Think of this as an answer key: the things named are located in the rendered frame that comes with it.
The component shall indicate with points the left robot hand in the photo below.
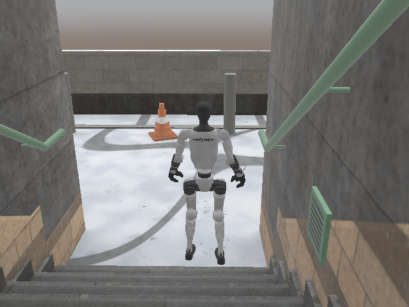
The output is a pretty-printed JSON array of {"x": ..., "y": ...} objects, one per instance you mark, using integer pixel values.
[{"x": 171, "y": 176}]

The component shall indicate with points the robot left foot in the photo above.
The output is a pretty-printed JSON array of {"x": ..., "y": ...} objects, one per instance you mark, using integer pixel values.
[{"x": 189, "y": 255}]

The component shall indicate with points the robot right foot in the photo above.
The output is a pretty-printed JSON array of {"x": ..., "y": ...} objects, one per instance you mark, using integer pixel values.
[{"x": 220, "y": 259}]

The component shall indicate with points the robot foot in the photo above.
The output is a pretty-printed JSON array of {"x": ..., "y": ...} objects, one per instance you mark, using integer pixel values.
[
  {"x": 220, "y": 259},
  {"x": 189, "y": 255}
]

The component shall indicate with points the right robot upper arm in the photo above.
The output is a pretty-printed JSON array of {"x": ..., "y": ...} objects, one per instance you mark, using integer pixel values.
[{"x": 227, "y": 145}]

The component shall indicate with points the right robot hand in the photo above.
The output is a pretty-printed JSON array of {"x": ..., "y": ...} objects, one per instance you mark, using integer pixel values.
[{"x": 241, "y": 179}]

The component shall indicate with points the right robot forearm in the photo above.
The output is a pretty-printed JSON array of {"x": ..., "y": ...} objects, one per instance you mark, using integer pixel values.
[{"x": 236, "y": 168}]

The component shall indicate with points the left robot forearm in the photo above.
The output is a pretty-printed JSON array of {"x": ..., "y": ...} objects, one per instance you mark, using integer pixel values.
[{"x": 174, "y": 166}]

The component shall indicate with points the left robot upper arm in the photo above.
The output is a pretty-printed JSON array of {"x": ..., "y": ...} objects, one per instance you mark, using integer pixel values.
[{"x": 180, "y": 145}]

